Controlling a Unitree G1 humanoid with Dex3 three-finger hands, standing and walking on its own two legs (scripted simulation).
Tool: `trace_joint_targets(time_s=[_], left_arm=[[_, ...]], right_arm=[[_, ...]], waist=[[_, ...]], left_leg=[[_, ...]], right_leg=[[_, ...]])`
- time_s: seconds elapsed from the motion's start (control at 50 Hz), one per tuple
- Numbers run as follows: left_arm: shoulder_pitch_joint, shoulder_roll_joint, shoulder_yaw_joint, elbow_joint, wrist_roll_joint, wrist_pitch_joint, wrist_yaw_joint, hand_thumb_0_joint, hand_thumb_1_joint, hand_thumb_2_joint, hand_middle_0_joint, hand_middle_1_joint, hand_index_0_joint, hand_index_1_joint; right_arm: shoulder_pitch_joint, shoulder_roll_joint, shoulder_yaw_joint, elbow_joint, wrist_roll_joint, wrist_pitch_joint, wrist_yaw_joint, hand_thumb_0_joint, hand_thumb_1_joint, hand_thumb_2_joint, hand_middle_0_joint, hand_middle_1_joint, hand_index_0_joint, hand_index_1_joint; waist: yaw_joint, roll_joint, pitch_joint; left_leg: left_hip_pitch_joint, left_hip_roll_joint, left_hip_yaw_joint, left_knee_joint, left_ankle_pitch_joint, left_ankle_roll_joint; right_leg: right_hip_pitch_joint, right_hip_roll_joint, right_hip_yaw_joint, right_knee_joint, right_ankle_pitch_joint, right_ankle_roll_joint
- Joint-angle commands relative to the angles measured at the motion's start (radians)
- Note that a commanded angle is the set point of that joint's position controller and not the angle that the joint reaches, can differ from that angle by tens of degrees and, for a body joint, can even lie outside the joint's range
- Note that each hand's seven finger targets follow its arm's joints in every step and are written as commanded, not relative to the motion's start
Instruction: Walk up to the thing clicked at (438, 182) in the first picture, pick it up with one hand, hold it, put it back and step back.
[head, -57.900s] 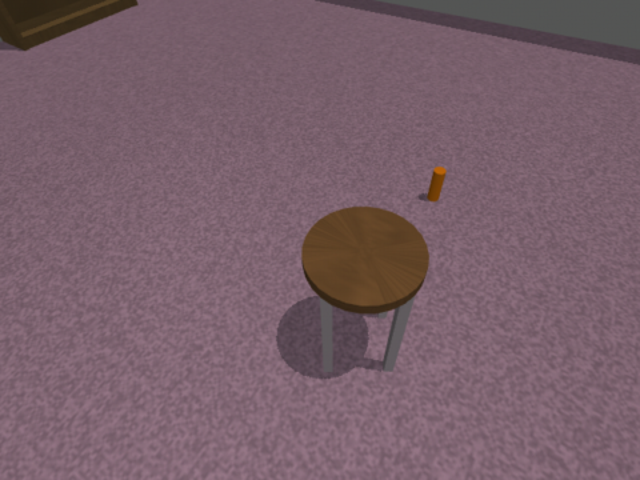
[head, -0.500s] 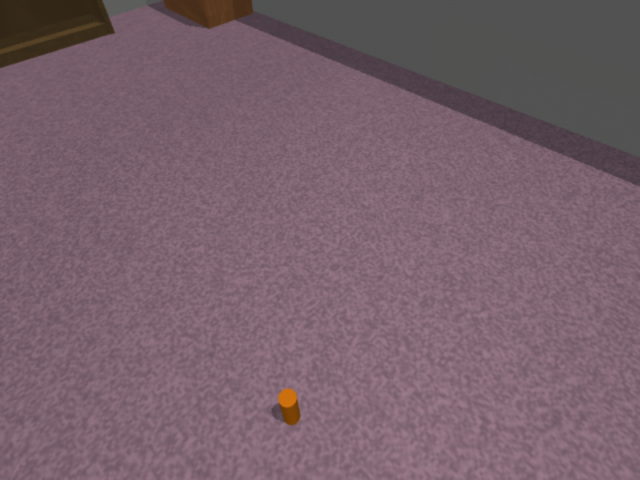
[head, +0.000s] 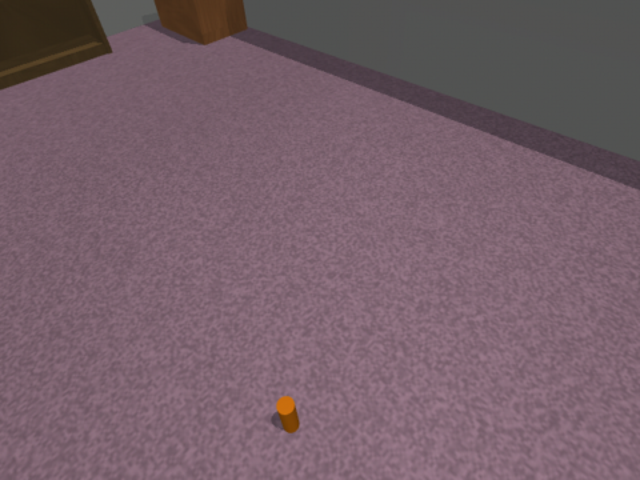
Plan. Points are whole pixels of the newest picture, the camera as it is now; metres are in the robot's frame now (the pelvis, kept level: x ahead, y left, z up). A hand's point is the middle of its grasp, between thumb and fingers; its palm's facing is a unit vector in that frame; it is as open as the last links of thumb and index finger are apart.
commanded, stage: stand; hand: left
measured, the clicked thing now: (288, 415) +0.44 +0.15 -0.70
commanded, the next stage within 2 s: step back in 1.08 s
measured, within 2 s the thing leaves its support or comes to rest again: neither
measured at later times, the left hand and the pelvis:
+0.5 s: hand out of the picture +0.08 +0.24 -0.16, palm faces -0.03 -0.94 -0.35, open 7.3 cm; pelvis +0.01 -0.01 +0.00, yaw -1 degrees
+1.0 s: hand out of the picture +0.10 +0.24 -0.15, palm faces -0.03 -0.94 -0.35, open 7.3 cm; pelvis +0.02 -0.01 +0.00, yaw -1 degrees
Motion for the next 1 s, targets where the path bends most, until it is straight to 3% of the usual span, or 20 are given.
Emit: trace_joint_targets(time_s=[0.0,0.34,0.46,0.52,0.66,0.82,0.98], left_arm=[[-0.037,0.209,0.035,-0.043,-0.005,-0.019,0.01,0.0,0.9,0.9,-0.2,-0.3,-0.2,-0.301],[-0.049,0.221,0.038,-0.041,-0.011,-0.017,0.0,0.0,0.9,0.9,-0.2,-0.3,-0.2,-0.301],[-0.053,0.215,0.039,-0.047,-0.011,-0.02,0.001,0.0,0.9,0.9,-0.2,-0.3,-0.2,-0.301],[-0.051,0.216,0.038,-0.045,-0.014,-0.021,0.002,0.0,0.9,0.9,-0.2,-0.3,-0.2,-0.301],[-0.055,0.214,0.038,-0.045,-0.014,-0.016,-0.002,0.0,0.9,0.9,-0.2,-0.3,-0.2,-0.3],[-0.057,0.223,0.041,-0.055,-0.014,-0.019,-0.003,0.0,0.9,0.9,-0.2,-0.3,-0.2,-0.3],[-0.065,0.226,0.041,-0.057,-0.015,-0.019,-0.003,0.0,0.9,0.9,-0.2,-0.3,-0.2,-0.3]], right_arm=[[-0.039,-0.187,-0.036,-0.05,0.001,-0.024,-0.007,0.0,-0.9,-0.9,0.2,0.3,0.2,0.3],[-0.04,-0.199,-0.028,-0.039,0.004,-0.026,-0.002,0.0,-0.9,-0.9,0.2,0.3,0.2,0.3],[-0.043,-0.209,-0.029,-0.041,0.003,-0.029,-0.006,0.0,-0.9,-0.9,0.2,0.3,0.2,0.3],[-0.045,-0.207,-0.027,-0.04,0.006,-0.028,-0.005,0.0,-0.9,-0.9,0.2,0.3,0.2,0.3],[-0.044,-0.213,-0.024,-0.037,0.005,-0.027,-0.005,0.0,-0.9,-0.9,0.2,0.3,0.2,0.3],[-0.053,-0.214,-0.026,-0.044,0.005,-0.031,-0.004,0.0,-0.9,-0.9,0.2,0.3,0.2,0.3],[-0.057,-0.216,-0.026,-0.044,0.006,-0.029,-0.003,0.0,-0.9,-0.9,0.2,0.3,0.2,0.3]], waist=[[0.0,-0.014,-0.025],[-0.005,-0.007,-0.035],[-0.005,-0.015,-0.088],[-0.006,-0.023,-0.083],[-0.009,-0.009,-0.05],[-0.009,-0.019,-0.078],[-0.009,-0.016,-0.081]], left_leg=[[0.0,0.089,-0.089,-0.091,-0.006,0.023],[0.008,0.097,-0.08,-0.101,-0.011,0.019],[0.056,0.108,-0.069,-0.076,0.084,0.029],[0.065,0.109,-0.065,-0.074,0.121,0.026],[0.029,0.107,-0.064,-0.096,0.048,0.022],[0.061,0.113,-0.062,-0.087,0.106,0.023],[0.06,0.114,-0.062,-0.086,0.099,0.022]], right_leg=[[-0.04,-0.088,0.088,-0.093,-0.003,-0.037],[-0.043,-0.083,0.099,-0.101,0.005,-0.042],[-0.011,-0.093,0.099,-0.085,0.146,-0.04],[-0.012,-0.09,0.094,-0.082,0.17,-0.037],[-0.02,-0.087,0.097,-0.094,0.104,-0.036],[-0.015,-0.089,0.097,-0.084,0.154,-0.037],[-0.005,-0.093,0.1,-0.086,0.153,-0.04]])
